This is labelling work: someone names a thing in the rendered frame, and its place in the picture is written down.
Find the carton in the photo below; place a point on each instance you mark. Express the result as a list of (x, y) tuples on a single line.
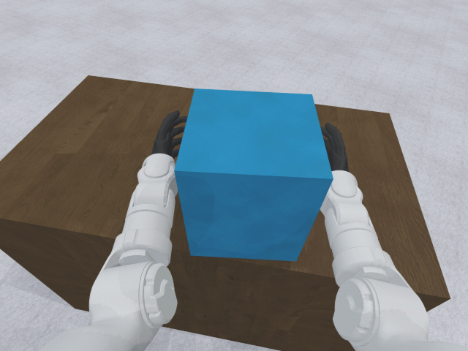
[(252, 173)]

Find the right robot hand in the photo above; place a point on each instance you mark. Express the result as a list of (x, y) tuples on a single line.
[(335, 148)]

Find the pedestal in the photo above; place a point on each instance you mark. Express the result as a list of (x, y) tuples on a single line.
[(65, 190)]

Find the right robot forearm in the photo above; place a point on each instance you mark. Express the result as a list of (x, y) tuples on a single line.
[(352, 237)]

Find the robot right upper arm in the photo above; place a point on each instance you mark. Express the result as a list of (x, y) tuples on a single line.
[(378, 316)]

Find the left robot forearm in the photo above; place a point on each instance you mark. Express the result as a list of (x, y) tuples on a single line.
[(149, 219)]

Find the robot left upper arm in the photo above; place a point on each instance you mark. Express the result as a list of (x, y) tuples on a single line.
[(128, 306)]

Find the left robot hand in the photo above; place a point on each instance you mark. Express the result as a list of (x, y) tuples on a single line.
[(164, 142)]

